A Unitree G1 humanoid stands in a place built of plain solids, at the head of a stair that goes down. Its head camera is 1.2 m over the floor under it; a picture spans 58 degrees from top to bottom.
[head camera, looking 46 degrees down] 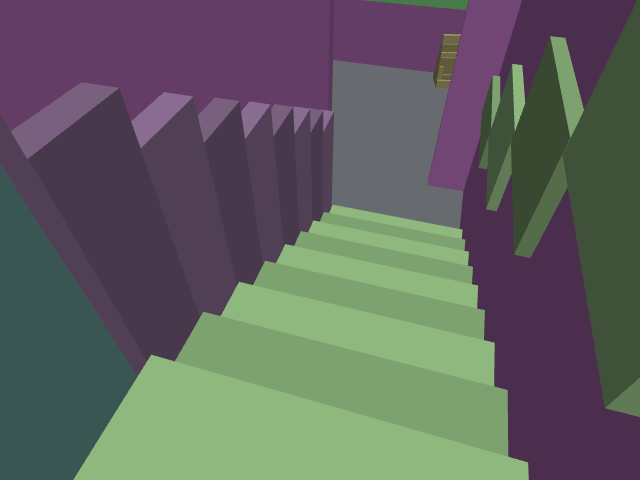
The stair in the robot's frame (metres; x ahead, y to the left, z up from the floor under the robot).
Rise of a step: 0.16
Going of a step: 0.28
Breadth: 1.10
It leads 16 degrees to the right of straight ahead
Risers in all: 9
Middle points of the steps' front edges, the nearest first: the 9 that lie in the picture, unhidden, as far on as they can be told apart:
0.52 -0.01 0.00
0.78 -0.09 -0.16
1.05 -0.17 -0.32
1.32 -0.24 -0.48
1.59 -0.32 -0.64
1.86 -0.40 -0.80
2.13 -0.48 -0.96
2.40 -0.56 -1.12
2.67 -0.64 -1.28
